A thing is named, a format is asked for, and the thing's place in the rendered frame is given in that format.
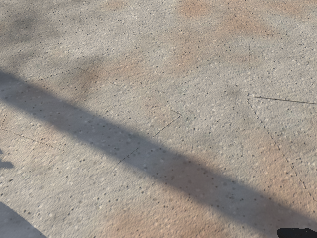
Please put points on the right robot hand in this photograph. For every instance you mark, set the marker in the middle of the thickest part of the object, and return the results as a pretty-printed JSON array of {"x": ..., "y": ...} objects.
[{"x": 288, "y": 232}]

